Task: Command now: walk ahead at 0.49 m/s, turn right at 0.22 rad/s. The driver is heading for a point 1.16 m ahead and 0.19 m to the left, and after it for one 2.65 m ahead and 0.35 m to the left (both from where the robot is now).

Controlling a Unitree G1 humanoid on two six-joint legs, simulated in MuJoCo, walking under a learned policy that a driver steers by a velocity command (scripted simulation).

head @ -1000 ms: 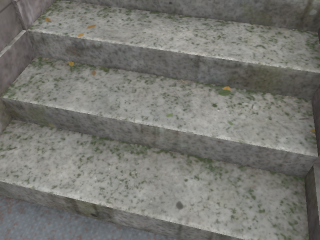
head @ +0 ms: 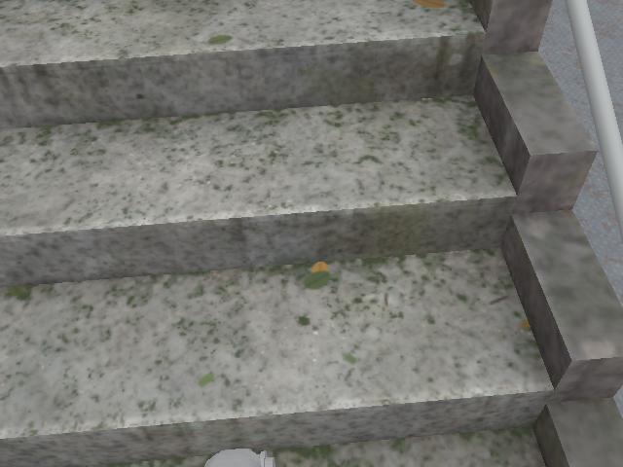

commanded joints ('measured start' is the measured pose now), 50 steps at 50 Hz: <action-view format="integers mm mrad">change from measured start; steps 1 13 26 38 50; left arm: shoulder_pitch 123 24 -304 -63 -143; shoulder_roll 101 166 -69 110 -15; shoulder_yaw -4 29 -40 4 14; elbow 26 -106 -401 -346 -106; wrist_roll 6 -18 28 12 33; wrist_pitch -22 -28 61 17 -47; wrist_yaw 5 -19 44 18 5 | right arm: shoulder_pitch -259 368 390 387 174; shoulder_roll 16 -227 -85 -257 -5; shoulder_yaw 35 -48 -14 -81 -44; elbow -201 -26 259 168 -84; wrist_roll -8 23 60 81 32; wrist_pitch -13 -19 -109 -121 -16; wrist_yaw -10 -2 39 -2 -5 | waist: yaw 33 -228 5 199 -121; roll -38 84 31 167 -6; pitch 142 -309 96 -387 84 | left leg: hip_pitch -406 1120 793 1112 156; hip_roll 2 98 37 104 -92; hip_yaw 31 -491 -180 -44 -147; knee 138 -1314 -1731 -1172 -265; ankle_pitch -74 -140 286 1585 244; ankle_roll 17 271 136 83 62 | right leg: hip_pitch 123 -205 -1032 57 -185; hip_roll -331 -169 -185 -143 -382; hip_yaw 379 30 -88 -9 -85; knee -218 663 1558 388 -144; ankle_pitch -70 1008 47 -46 301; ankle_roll -83 14 43 -92 3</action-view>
